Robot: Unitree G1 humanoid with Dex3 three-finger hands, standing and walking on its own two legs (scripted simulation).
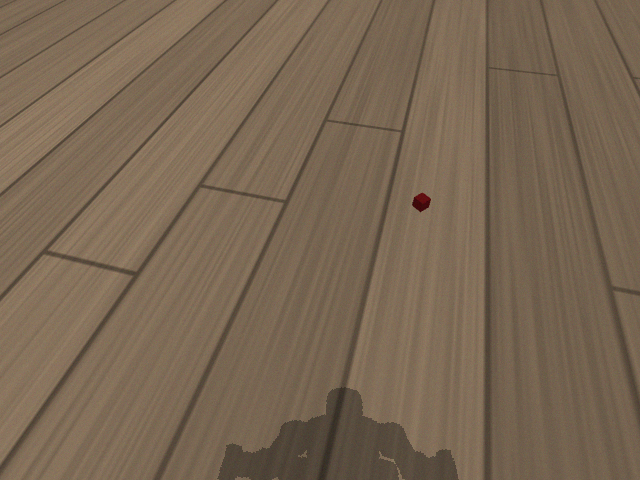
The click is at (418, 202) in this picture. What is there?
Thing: cube
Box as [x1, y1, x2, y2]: [412, 192, 430, 211]
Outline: 422,192 414,197 412,204 420,211 428,206 430,198
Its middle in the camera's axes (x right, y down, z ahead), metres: +0.45 -0.15 +1.74
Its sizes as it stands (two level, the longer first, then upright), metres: 0.052 0.052 0.052
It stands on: the floor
